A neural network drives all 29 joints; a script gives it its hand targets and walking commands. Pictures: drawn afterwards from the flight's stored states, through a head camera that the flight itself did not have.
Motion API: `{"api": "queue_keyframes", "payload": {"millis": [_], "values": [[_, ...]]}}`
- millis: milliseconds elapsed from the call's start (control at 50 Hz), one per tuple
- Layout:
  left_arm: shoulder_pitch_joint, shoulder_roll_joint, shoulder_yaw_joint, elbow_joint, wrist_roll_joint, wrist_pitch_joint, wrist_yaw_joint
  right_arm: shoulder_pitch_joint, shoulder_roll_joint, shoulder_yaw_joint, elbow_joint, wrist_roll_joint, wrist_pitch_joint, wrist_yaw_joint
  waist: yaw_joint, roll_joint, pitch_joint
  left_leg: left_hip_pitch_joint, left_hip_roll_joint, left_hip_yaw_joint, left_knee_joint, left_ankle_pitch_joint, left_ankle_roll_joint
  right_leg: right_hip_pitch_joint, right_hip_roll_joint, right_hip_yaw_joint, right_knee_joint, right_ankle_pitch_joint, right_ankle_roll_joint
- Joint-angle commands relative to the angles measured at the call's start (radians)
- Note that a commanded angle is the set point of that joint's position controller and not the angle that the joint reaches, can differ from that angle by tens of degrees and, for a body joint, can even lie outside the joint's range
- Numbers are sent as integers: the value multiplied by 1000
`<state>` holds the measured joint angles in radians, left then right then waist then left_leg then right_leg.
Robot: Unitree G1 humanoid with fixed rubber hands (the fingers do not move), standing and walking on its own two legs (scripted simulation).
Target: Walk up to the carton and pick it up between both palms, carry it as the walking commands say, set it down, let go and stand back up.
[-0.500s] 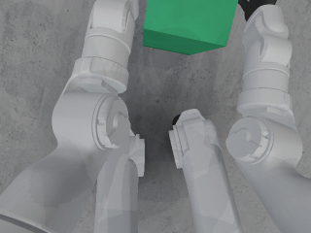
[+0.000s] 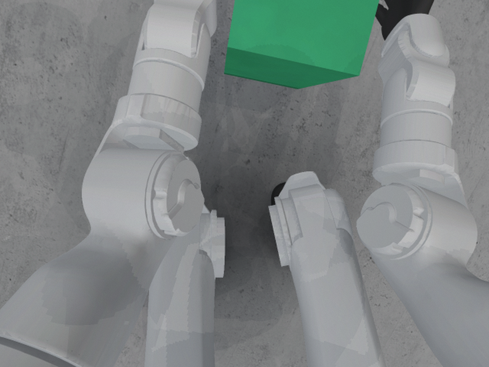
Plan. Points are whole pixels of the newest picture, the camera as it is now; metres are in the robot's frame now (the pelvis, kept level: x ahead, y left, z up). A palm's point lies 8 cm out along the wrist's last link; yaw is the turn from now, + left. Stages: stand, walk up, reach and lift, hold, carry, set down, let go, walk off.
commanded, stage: set down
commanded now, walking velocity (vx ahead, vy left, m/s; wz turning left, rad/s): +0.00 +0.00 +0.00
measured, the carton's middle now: out of the picture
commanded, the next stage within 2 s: let go in 1.98 s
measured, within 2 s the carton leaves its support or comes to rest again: neither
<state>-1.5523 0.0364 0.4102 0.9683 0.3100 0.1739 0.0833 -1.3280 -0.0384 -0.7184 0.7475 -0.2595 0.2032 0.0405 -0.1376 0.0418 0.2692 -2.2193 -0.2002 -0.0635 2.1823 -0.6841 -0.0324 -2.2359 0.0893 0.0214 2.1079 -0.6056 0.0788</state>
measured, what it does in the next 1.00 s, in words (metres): stands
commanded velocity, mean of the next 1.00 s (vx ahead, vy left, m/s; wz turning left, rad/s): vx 0.00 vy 0.00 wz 0.00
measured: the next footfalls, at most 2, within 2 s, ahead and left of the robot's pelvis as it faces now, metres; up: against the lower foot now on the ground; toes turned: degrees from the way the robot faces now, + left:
none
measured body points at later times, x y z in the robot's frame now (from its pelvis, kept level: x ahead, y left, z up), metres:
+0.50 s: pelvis -0.01 -0.01 +0.00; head +0.37 -0.01 +0.23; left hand +0.56 +0.03 -0.20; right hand +0.50 -0.22 -0.20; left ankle +0.07 +0.11 -0.36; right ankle +0.10 -0.13 -0.36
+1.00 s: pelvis -0.03 +0.00 +0.03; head +0.35 -0.04 +0.26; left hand +0.58 +0.04 -0.12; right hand +0.50 -0.25 -0.13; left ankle +0.07 +0.10 -0.36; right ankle +0.10 -0.12 -0.36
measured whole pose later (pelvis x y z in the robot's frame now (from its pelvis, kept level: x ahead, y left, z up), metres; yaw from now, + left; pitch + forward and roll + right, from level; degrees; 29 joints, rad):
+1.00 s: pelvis -0.03 +0.00 +0.03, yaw +0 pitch +31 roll -1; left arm -1.59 0.33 0.05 0.91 -0.12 0.29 0.16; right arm -1.39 -0.21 -0.28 0.72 0.11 0.26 -0.18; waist -0.15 0.03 0.52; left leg -2.00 -0.13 -0.03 2.10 -0.64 -0.02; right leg -2.05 0.07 0.01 2.03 -0.53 0.03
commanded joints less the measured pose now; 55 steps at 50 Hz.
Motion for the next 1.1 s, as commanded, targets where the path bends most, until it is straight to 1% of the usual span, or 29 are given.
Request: {"api": "queue_keyframes", "payload": {"millis": [0, 20, 40, 100, 180, 220, 260, 280, 300, 320, 360, 440, 460, 480, 500, 520, 580, 640, 680, 700, 720, 740, 780, 820, 880, 940, 960, 980, 1080], "values": [[-105, -620, -207, 243, -12, 96, -154, -386, 509, 324, 150, 9, 58, 160, -45, 108, -767, 381, -1, 57, -246, 282, 10, 452, 30, -102, -153, 338, -30], [-83, -598, -198, 254, -10, 94, -152, -344, 490, 315, 160, -8, 61, 152, -59, 106, -731, 357, 1, 52, -249, 296, 11, 425, 22, -102, -152, 348, -24], [-107, -583, -204, 223, -5, 82, -143, -361, 515, 332, 174, 11, 58, 149, -25, 77, -790, 370, -5, 63, -233, 311, 9, 482, 25, -97, -153, 379, -16], [-163, -549, -230, 175, -38, 65, -133, -350, 464, 284, 158, 9, 35, 136, -61, 138, -789, 399, 5, 52, -241, 313, 3, 443, 27, -98, -139, 368, -39], [-161, -500, -265, 161, -44, 46, -116, -380, 397, 289, 123, 20, 1, 110, -80, 97, -849, 415, 10, 38, -224, 365, 1, 474, 28, -118, -123, 428, -23], [-180, -467, -270, 171, -78, 46, -106, -380, 335, 279, 139, 22, -1, 95, -78, 170, -838, 436, 10, 52, -223, 337, -6, 483, 15, -101, -131, 379, -36], [-147, -367, -257, 153, -59, 32, -89, -354, 276, 270, 146, 30, -10, 79, -55, 113, -834, 414, 9, 59, -226, 338, -6, 497, 12, -109, -128, 398, -22], [-151, -355, -261, 145, -75, 17, -81, -356, 281, 269, 148, 29, -21, 71, -101, 69, -863, 428, 16, 42, -213, 361, 1, 503, 14, -121, -117, 435, -15], [-146, -282, -238, 149, -75, 24, -64, -324, 202, 235, 143, 27, -24, 52, -90, 120, -890, 456, 17, 62, -212, 346, -7, 523, 7, -113, -132, 411, -18], [-179, -190, -237, 99, -107, -1, -43, -311, 119, 222, 128, 19, -42, 17, -122, 67, -916, 431, 19, 56, -202, 367, -13, 576, 2, -112, -126, 468, -14], [-194, -72, -261, 48, -125, -12, -13, -288, 20, 191, 113, 53, -69, -23, -92, 122, -981, 484, 22, 67, -201, 384, -17, 610, 3, -102, -122, 483, -25], [-259, 214, -334, -82, -252, -43, 71, -302, -305, 184, 37, 132, -140, -131, -166, 110, -1171, 579, 44, 57, -173, 488, -32, 741, -16, -93, -101, 632, -36], [-256, 273, -322, -52, -247, -45, 85, -309, -314, 213, 46, 169, -145, -144, -121, 114, -1164, 556, 46, 69, -172, 455, -31, 732, -19, -92, -103, 609, -30], [-321, 277, -360, -118, -311, -43, 88, -349, -341, 243, 24, 195, -154, -156, -158, 58, -1227, 528, 49, 67, -169, 449, -27, 809, -21, -97, -91, 652, -27], [-346, 273, -410, -187, -342, -48, 88, -392, -323, 304, -52, 277, -152, -154, -102, 129, -1335, 595, 47, 77, -172, 461, -23, 867, -18, -75, -101, 679, -44], [-417, 349, -428, -167, -371, -50, 97, -391, -342, 294, -2, 283, -142, -165, -153, 88, -1392, 625, 59, 61, -162, 450, -18, 883, -22, -103, -85, 670, -31], [-485, 316, -490, -218, -462, -33, 85, -433, -366, 356, -21, 359, -130, -175, -206, 82, -1472, 652, 60, 71, -137, 445, -15, 973, -29, -97, -94, 717, -45], [-475, 339, -521, -320, -504, -39, 79, -415, -355, 430, -142, 431, -115, -174, -167, 112, -1645, 709, 67, 97, -122, 502, -17, 1079, -44, -73, -99, 829, -56], [-482, 337, -513, -298, -498, -14, 68, -402, -345, 465, -69, 458, -87, -172, -145, 116, -1594, 696, 80, 98, -151, 394, -7, 1072, -48, -71, -123, 705, -58], [-488, 337, -511, -310, -507, -1, 72, -439, -387, 432, -158, 449, -79, -181, -171, 117, -1646, 749, 72, 92, -152, 385, -4, 1079, -44, -83, -133, 690, -63], [-484, 339, -505, -326, -502, 16, 75, -448, -388, 438, -171, 455, -62, -183, -151, 130, -1666, 777, 76, 94, -175, 402, -1, 1064, -43, -87, -135, 682, -64], [-437, 393, -425, -256, -477, 24, 78, -443, -383, 444, -190, 446, -49, -190, -101, 59, -1634, 693, 71, 119, -168, 350, 2, 1101, -47, -76, -155, 642, -54], [-390, 376, -396, -190, -466, 53, 69, -401, -355, 446, -128, 405, -19, -197, -113, 19, -1596, 605, 61, 131, -216, 281, 6, 1130, -39, -101, -178, 609, -43], [-395, 401, -373, -192, -431, 58, 74, -336, -335, 426, -90, 395, -2, -202, -115, 70, -1588, 685, 61, 136, -231, 265, 8, 1074, -28, -101, -205, 540, -42], [-328, 387, -369, -144, -416, 74, 73, -344, -320, 427, -128, 381, 9, -215, -93, 43, -1630, 663, 55, 131, -261, 306, 9, 1114, -17, -113, -219, 606, -39], [-395, 399, -338, -252, -416, 82, 89, -386, -366, 381, -238, 342, 22, -228, -112, 56, -1686, 734, 53, 128, -308, 330, 4, 1104, -11, -123, -257, 596, -43], [-392, 418, -310, -258, -406, 83, 94, -392, -338, 412, -212, 347, 36, -227, -74, 16, -1677, 731, 54, 125, -316, 322, 5, 1109, -17, -114, -270, 574, -42], [-429, 426, -320, -306, -429, 94, 97, -436, -370, 418, -354, 359, 35, -231, -99, -21, -1820, 785, 48, 129, -307, 355, 8, 1219, -7, -119, -275, 628, -35], [-424, 401, -335, -244, -430, 132, 83, -429, -320, 458, -308, 390, 88, -229, -74, 1, -1735, 822, 53, 131, -399, 315, 15, 1203, -12, -108, -370, 551, -33]]}}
